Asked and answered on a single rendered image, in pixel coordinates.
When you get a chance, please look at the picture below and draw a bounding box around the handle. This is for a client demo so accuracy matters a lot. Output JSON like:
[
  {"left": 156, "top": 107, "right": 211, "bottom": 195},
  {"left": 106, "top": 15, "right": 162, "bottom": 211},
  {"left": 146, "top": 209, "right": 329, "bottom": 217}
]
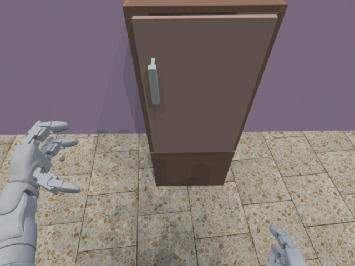
[{"left": 148, "top": 58, "right": 160, "bottom": 104}]

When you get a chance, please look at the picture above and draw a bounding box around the robot right hand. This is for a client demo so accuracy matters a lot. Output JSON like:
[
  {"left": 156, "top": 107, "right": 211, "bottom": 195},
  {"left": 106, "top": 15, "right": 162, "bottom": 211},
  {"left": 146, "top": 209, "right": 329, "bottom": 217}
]
[{"left": 265, "top": 225, "right": 307, "bottom": 266}]

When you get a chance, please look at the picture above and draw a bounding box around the robot left forearm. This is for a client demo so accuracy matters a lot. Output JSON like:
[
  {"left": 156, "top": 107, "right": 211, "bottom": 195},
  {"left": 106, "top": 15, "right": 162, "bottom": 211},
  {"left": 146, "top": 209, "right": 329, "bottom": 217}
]
[{"left": 0, "top": 182, "right": 39, "bottom": 266}]

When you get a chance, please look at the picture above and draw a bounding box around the robot left hand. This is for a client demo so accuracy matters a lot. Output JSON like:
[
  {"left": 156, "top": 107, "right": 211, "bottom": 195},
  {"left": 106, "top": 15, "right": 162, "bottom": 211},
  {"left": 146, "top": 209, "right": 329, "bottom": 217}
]
[{"left": 9, "top": 121, "right": 81, "bottom": 195}]

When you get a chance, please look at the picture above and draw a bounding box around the cupboard door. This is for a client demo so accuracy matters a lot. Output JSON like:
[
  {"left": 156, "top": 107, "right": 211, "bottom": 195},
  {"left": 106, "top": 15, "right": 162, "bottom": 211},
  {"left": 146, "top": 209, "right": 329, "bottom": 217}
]
[{"left": 132, "top": 14, "right": 278, "bottom": 153}]

